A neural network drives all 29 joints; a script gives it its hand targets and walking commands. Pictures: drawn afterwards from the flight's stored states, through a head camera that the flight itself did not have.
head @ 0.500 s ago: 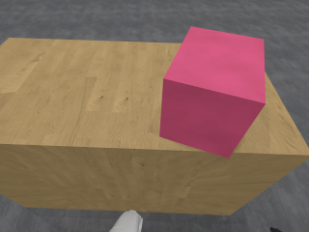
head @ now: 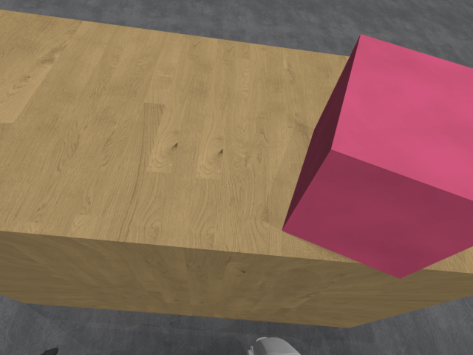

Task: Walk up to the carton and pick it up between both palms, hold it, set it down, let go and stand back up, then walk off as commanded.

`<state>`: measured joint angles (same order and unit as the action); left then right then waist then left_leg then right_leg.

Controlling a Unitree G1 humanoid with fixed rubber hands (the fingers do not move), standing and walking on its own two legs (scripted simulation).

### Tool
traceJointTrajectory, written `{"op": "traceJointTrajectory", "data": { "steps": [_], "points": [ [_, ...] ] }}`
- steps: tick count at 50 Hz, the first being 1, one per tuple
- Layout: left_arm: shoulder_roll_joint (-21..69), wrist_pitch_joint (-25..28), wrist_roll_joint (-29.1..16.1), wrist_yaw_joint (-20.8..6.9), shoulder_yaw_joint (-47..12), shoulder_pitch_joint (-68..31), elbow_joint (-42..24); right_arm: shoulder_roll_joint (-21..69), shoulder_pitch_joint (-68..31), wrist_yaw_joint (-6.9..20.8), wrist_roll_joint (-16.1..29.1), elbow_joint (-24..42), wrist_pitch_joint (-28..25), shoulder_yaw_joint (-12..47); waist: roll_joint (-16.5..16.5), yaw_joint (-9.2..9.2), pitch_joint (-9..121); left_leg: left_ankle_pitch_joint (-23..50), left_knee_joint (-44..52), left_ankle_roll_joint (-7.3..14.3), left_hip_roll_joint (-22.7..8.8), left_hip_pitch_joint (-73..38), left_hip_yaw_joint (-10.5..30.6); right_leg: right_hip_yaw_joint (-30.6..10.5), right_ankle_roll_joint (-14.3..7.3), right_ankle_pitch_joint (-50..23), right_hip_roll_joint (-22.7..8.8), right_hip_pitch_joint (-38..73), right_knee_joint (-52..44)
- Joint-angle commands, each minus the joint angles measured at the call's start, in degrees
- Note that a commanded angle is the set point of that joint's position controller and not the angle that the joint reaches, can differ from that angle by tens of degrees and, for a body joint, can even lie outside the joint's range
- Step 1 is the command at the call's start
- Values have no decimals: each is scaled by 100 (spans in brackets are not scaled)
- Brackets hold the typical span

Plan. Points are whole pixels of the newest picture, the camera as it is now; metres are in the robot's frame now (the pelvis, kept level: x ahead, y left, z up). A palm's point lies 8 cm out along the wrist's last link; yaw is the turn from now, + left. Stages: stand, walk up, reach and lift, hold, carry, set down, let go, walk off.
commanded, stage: walk up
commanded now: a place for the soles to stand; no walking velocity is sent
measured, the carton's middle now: (380, 158) +0.41 -0.22 +0.11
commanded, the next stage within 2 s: none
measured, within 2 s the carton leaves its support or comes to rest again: neither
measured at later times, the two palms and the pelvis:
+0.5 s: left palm out of the picture +0.10 +0.19 -0.08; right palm (462, 342) +0.16 -0.44 -0.13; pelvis +0.07 -0.12 +0.00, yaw +0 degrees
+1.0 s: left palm out of the picture +0.11 +0.22 -0.10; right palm out of the picture +0.12 -0.41 -0.09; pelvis +0.01 -0.09 +0.00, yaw -3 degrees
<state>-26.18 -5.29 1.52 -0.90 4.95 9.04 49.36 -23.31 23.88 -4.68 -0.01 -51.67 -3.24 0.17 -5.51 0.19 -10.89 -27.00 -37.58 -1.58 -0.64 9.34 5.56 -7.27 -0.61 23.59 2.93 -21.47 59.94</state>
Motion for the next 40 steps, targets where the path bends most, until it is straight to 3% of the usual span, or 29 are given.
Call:
{"op": "traceJointTrajectory", "data": {
  "steps": [1,3,4,5,6,7,9,10,11,13,14,15,17,19,21,24,26,28,29,30,31,32,33,34,35,37,38,39,40],
  "points": [
    [-714,352,-1,-2,108,-846,-718,-1915,407,-104,-136,519,-22,-790,1564,473,520,4926,342,1343,-1314,-1472,1080,466,-71,570,-360,-1617,-1570],
    [-855,371,66,-51,213,-468,-553,-1777,63,-79,-130,435,-14,-747,1247,182,299,5118,176,1324,-1335,-661,1001,768,-115,374,-446,-481,-2013],
    [-679,398,-12,-58,204,255,-320,-1920,-454,-54,-149,662,-15,-752,1634,-299,625,5062,-574,1055,-959,57,323,902,-257,-358,-430,639,-2795],
    [-879,413,-57,-16,319,1215,138,-1635,-857,11,-67,679,35,-658,799,-880,1006,4676,-2065,794,-572,394,-22,989,-317,-1550,-207,1690,-3266],
    [-1433,430,-6,31,490,1474,113,-1110,-598,42,15,711,68,-534,-476,-884,1321,1988,-3384,435,168,1380,-304,-499,-632,-3323,-937,2493,-3200],
    [-1542,440,-135,115,454,1246,-31,-890,-497,2,31,770,86,-431,-1194,-564,1433,-902,-3365,337,641,2173,-300,-1820,-619,-5334,-1645,2796,-3269],
    [-1589,408,-182,173,461,616,-437,-1166,-294,-99,134,657,142,-505,-1233,-385,1420,-1089,-3955,353,590,2347,157,-2419,-1098,-6021,-1898,2402,-3301],
    [-1261,401,-176,169,360,461,-403,-1255,-355,-98,139,569,142,-451,-666,-296,1304,-843,-4213,388,360,2304,64,-1773,-1149,-5623,-1712,2058,-3126],
    [-1088,388,-187,206,328,409,-396,-1136,-274,-49,103,523,192,-456,-639,-221,956,-608,-4131,377,315,2564,49,-1214,-588,-5620,-1409,2032,-3030],
    [-796,422,-179,292,251,480,-535,-1057,-333,15,65,406,312,-428,-308,-144,820,-254,-3958,404,204,2499,23,-972,-147,-5599,-1242,1844,-3093],
    [-865,444,-156,303,205,563,-509,-1098,-407,19,48,492,324,-408,-419,-105,1026,-118,-3897,474,295,2505,36,-764,-219,-5283,-1110,1670,-3126],
    [-806,484,-110,307,198,573,-484,-1014,-475,57,47,485,404,-442,95,-112,1252,234,-3742,386,202,2323,1,-866,-61,-5193,-1180,1776,-3174],
    [-804,526,-116,358,220,647,-585,-1028,-801,87,-39,564,456,-412,187,-201,1385,559,-3226,435,144,2743,-105,-755,381,-4925,-1002,2255,-3169],
    [-882,461,-61,412,284,1073,-474,-894,-1354,106,-38,629,484,-359,-365,-450,1199,298,-2950,386,62,3028,-128,-1054,678,-4958,-818,2428,-3144],
    [-933,447,-79,437,363,1177,-468,-943,-1328,99,52,602,499,-391,-636,-513,1262,385,-2485,294,74,2915,-201,-976,684,-4932,-757,2716,-3164],
    [-930,512,-20,501,397,1031,-593,-1008,-1275,95,68,496,478,-416,-267,-350,1556,470,-1841,190,25,3138,-85,-1276,416,-4766,-1140,3472,-3100],
    [-782,585,-99,539,383,1561,-463,-1021,-1518,131,-20,510,456,-429,101,-504,1555,670,-1524,306,94,3082,-265,-1091,722,-5063,-1055,3607,-3070],
    [-827,591,-40,570,443,1350,-494,-1006,-1535,178,-81,525,489,-450,10,-473,1709,534,-1157,261,135,2963,-387,-1139,840,-5294,-1034,3666,-2870],
    [-750,530,-95,573,388,1377,-537,-888,-1569,185,-59,543,470,-371,-387,-440,1509,413,-993,291,211,2653,-637,-719,1095,-5658,-740,3204,-2868],
    [-736,537,-64,588,421,1226,-471,-810,-1408,200,-17,498,500,-413,-248,-333,1457,599,-565,287,167,2634,-496,-1012,1056,-5535,-947,3337,-2855],
    [-793,572,-86,596,443,1270,-501,-936,-1502,204,-51,470,531,-456,379,-362,1302,684,-282,266,230,2140,-800,-789,1167,-5534,-848,2769,-2960],
    [-861,535,-77,572,432,1196,-480,-922,-1347,211,-22,513,537,-425,9,-279,1458,791,-74,308,238,1769,-652,-615,1346,-5473,-699,2532,-2878],
    [-844,556,-67,593,413,1049,-511,-860,-1251,209,-39,442,544,-474,175,-160,1460,758,301,414,353,1646,-801,-673,1201,-5729,-800,2524,-2703],
    [-823,549,-36,557,435,991,-536,-891,-940,258,-44,329,596,-488,283,-142,1693,1132,187,422,259,1347,-673,-582,1245,-5650,-847,2464,-2585],
    [-875,536,-80,568,412,918,-568,-798,-1167,224,-76,465,589,-422,-52,-146,1579,1253,457,587,171,1311,-730,-493,905,-5610,-913,2242,-2415],
    [-856,522,-98,525,332,557,-640,-1022,-987,230,-95,508,553,-564,237,97,1647,2638,875,927,-261,462,-147,-615,690,-4783,-737,1365,-1587],
    [-692,538,-150,503,314,623,-665,-1316,-983,233,-112,487,555,-647,794,102,1797,3750,832,1280,-887,7,445,-601,473,-3528,-391,821,-1003],
    [-492,534,-121,473,276,715,-654,-1432,-1164,289,-75,527,583,-672,1705,65,2044,4183,1035,1737,-1475,-411,1006,25,485,-1651,219,300,-241],
    [-446,445,-67,455,292,952,-527,-1272,-1479,291,-26,680,559,-627,2069,15,1755,4804,1013,2198,-2216,-266,1632,361,307,1485,461,-322,745]
  ]
}}
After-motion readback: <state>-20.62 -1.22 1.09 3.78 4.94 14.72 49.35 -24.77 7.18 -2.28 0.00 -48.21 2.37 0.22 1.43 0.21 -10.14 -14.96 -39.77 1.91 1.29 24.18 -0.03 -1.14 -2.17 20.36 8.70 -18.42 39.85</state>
